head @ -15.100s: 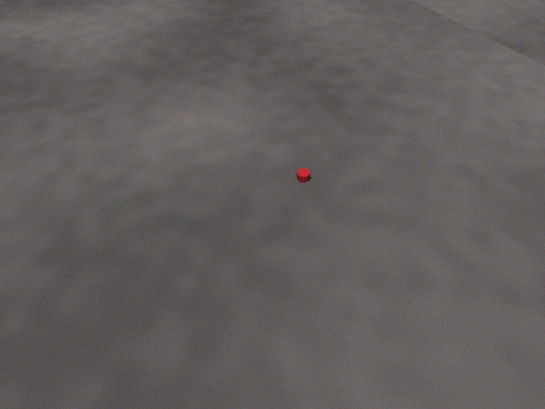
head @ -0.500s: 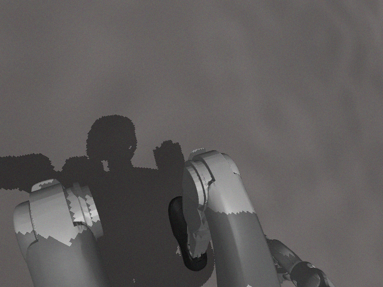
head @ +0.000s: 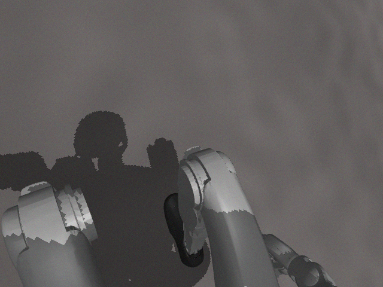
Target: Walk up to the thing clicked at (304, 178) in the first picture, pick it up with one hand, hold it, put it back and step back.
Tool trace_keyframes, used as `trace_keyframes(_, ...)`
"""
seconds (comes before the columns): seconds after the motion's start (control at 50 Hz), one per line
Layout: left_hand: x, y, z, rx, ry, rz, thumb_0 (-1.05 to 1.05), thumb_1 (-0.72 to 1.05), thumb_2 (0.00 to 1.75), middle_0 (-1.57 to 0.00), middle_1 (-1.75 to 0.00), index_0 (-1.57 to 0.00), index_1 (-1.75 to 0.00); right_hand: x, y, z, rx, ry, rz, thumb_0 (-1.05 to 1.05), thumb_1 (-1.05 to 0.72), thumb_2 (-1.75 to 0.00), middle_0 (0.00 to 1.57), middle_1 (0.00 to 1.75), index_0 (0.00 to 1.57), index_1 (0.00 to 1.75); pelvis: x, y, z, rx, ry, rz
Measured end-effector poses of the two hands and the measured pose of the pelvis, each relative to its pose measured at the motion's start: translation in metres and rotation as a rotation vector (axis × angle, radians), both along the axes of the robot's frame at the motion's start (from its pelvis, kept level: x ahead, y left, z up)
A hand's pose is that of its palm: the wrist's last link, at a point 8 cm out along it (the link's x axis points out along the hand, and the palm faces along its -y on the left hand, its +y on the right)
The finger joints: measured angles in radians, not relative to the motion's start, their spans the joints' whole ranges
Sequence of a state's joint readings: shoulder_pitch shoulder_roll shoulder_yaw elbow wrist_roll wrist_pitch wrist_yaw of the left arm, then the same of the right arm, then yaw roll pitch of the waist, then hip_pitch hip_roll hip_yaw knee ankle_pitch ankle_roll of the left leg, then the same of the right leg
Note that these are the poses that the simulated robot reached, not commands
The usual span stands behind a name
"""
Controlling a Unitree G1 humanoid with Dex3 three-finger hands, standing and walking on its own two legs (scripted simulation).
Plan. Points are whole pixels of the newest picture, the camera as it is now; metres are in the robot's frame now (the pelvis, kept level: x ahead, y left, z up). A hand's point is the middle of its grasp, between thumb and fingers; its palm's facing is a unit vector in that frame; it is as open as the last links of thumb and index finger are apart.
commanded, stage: rest palm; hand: left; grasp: from above
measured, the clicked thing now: out of the picture +0.40 +0.37 -0.27
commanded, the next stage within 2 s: close in 0.16 s
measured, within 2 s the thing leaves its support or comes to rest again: neither
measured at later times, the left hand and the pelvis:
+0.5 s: hand out of the picture +0.39 +0.35 -0.25, palm faces -0.41 -0.16 -0.90, open 13.9 cm; pelvis +0.00 +0.00 +0.00, yaw -1 degrees
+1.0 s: hand out of the picture +0.38 +0.36 -0.25, palm faces -0.45 -0.18 -0.88, open 12.9 cm; pelvis +0.00 +0.00 +0.00, yaw -1 degrees
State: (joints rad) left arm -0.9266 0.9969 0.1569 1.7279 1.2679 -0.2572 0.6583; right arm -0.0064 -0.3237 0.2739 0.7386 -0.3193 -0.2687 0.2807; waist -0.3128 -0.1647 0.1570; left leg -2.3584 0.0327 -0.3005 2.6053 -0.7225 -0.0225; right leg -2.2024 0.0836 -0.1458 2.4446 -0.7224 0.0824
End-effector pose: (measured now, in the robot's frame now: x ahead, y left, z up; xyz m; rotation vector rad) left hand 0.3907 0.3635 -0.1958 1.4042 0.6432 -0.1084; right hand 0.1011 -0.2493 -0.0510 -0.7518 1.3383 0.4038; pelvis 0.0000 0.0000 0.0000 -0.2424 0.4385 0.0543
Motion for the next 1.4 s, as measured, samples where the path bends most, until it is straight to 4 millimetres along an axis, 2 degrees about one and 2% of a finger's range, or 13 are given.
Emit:
trace_keyframes(0.22, -0.003, 0.000, -0.002, -0.019, 0.004, -0.028, 0.00, -0.53, 0.98, -0.08, -1.03, -0.07, -1.04, -0.008, 0.000, 0.001, -0.006, 0.041, 0.009, 0.00, -0.91, -0.90, 0.20, 0.30, 0.20, 0.30, 0.000, -0.001, 0.001, -0.004, -0.013, -0.003)
trace_keyframes(0.48, 0.002, -0.010, 0.002, 0.004, -0.042, -0.060, 0.00, -0.48, 0.97, -0.09, -1.03, -0.09, -1.03, -0.004, -0.005, 0.007, -0.021, 0.006, 0.027, 0.00, -0.90, -0.90, 0.20, 0.30, 0.20, 0.30, -0.004, 0.000, 0.001, -0.006, -0.024, -0.007)
trace_keyframes(0.74, 0.000, 0.003, -0.002, -0.007, 0.010, 0.011, 0.00, -0.41, 0.92, -0.13, -1.01, -0.13, -1.00, -0.010, -0.002, 0.011, -0.018, 0.014, 0.016, 0.00, -0.90, -0.90, 0.20, 0.30, 0.20, 0.30, -0.004, 0.001, 0.003, -0.011, -0.018, -0.005)
trace_keyframes(0.98, -0.004, 0.000, -0.001, -0.017, 0.000, -0.046, 0.00, -0.31, 0.85, -0.15, -1.01, -0.19, -0.98, -0.013, 0.004, 0.004, -0.006, 0.043, 0.031, 0.00, -0.90, -0.90, 0.20, 0.30, 0.20, 0.30, -0.004, 0.000, 0.003, -0.011, -0.028, -0.007)
trace_keyframes(1.14, 0.002, -0.007, 0.002, -0.004, -0.045, -0.065, 0.00, -0.23, 0.80, -0.20, -1.00, -0.24, -0.95, -0.007, 0.000, 0.009, -0.024, 0.017, 0.033, 0.00, -0.90, -0.90, 0.20, 0.30, 0.20, 0.30, -0.005, 0.000, 0.004, -0.013, -0.025, -0.008)
trace_keyframes(1.28, 0.004, -0.001, 0.000, 0.005, -0.027, -0.009, 0.00, -0.16, 0.75, -0.25, -0.96, -0.30, -0.90, -0.006, -0.005, 0.015, -0.036, -0.003, 0.029, 0.00, -0.90, -0.89, 0.20, 0.30, 0.20, 0.30, -0.006, 0.001, 0.003, -0.016, -0.022, -0.008)
trace_keyframes(1.4, 0.006, 0.003, 0.003, -0.007, -0.016, 0.002, 0.00, -0.10, 0.71, -0.30, -0.92, -0.35, -0.86, -0.011, -0.006, 0.013, -0.027, 0.016, 0.028, 0.00, -0.90, -0.90, 0.20, 0.30, 0.20, 0.30, -0.005, 0.000, 0.002, -0.013, -0.024, -0.006)
